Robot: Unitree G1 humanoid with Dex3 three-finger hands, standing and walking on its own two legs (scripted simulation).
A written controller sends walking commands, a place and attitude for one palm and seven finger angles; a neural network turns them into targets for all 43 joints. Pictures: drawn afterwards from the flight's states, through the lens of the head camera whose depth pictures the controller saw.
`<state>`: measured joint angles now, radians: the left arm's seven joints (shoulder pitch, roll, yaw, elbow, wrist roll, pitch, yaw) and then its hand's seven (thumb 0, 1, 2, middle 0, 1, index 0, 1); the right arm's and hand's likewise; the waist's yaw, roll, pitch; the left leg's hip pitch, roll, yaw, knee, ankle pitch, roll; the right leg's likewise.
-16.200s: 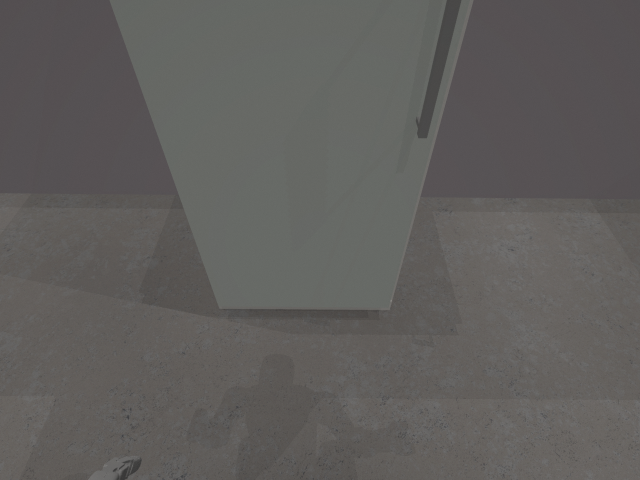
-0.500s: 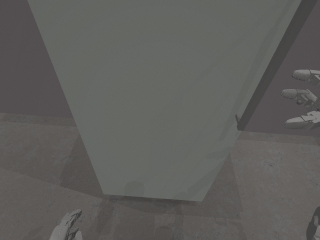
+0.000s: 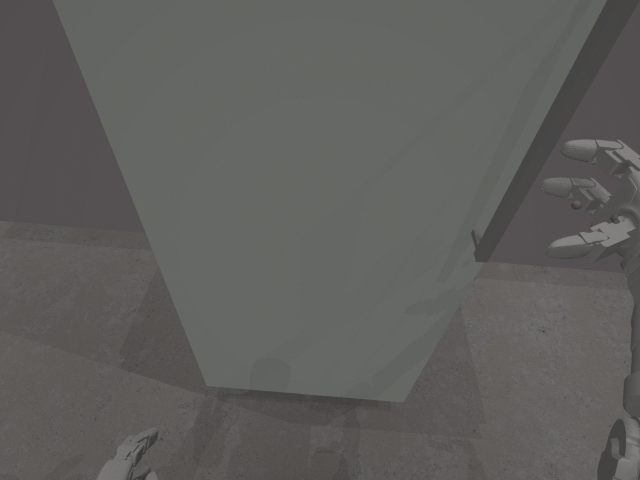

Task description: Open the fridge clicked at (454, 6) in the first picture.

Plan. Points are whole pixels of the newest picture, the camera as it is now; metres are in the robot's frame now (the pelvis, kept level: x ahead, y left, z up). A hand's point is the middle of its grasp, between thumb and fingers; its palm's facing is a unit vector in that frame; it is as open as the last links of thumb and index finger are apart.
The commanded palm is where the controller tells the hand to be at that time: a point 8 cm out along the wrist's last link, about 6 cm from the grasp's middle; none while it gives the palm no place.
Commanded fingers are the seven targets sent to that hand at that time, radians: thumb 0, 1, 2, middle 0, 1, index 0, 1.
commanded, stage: feel for the door with the fingertips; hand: right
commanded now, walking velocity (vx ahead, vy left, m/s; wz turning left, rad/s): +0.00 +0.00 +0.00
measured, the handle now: (532, 145) +0.46 -0.20 +0.23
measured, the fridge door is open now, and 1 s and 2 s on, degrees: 0 0 0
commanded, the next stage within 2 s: slide the fingers in behind the handle in 0.70 s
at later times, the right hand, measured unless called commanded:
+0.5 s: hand (564, 190) +0.41 -0.23 +0.21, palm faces +0.02 +1.00 -0.01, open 14.0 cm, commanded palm +0.38 -0.28 +0.21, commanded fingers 0.00 0.50 -0.30 0.30 1.20 0.30 1.20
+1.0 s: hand (557, 188) +0.42 -0.23 +0.20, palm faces +0.03 +1.00 -0.02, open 13.8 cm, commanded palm +0.39 -0.28 +0.21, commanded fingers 0.00 0.50 -0.30 0.30 1.20 0.30 1.20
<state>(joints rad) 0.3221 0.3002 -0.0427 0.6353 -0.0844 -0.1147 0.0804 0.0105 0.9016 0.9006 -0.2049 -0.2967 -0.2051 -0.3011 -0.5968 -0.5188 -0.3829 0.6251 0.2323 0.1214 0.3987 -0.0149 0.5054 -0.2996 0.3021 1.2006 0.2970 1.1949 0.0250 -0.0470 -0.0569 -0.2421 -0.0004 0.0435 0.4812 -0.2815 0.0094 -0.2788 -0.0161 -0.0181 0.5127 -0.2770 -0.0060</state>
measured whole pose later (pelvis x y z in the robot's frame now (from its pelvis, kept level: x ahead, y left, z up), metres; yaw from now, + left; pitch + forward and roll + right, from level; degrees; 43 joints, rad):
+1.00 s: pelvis +0.00 +0.00 +0.00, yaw +0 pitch +3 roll +1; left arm 0.33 0.29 -0.05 0.67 -0.08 -0.12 0.09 0.01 0.90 0.90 -0.21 -0.30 -0.21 -0.30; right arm -0.73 -0.52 -0.36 0.79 0.19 0.07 0.34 -0.02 0.50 -0.30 0.33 1.22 0.33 1.23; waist 0.04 -0.03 -0.04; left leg -0.25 -0.01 0.04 0.47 -0.27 0.01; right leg -0.28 -0.02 -0.02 0.50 -0.26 0.00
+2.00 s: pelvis +0.00 +0.00 +0.00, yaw +0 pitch +1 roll +0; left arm 0.27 0.27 -0.05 0.65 -0.08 -0.07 0.08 0.01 0.90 0.90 -0.21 -0.30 -0.21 -0.30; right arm -0.63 -0.40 -0.31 0.54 0.22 0.20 0.25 -0.02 0.51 -0.30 0.30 1.20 0.30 1.20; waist 0.02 -0.03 -0.06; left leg -0.21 0.00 0.04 0.46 -0.28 0.01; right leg -0.24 -0.02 -0.02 0.48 -0.27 0.00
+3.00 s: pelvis +0.00 +0.01 +0.00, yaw +1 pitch +1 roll +0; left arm 0.26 0.26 -0.05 0.65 -0.08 -0.07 0.08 0.01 0.90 0.90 -0.21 -0.30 -0.21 -0.30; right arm -0.67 -0.38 -0.29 0.57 0.20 0.20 0.22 -0.01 0.22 -0.42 0.34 1.25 0.34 1.24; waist 0.02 -0.03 -0.06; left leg -0.21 -0.01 0.03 0.45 -0.27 0.02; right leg -0.24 -0.02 -0.02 0.48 -0.26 0.00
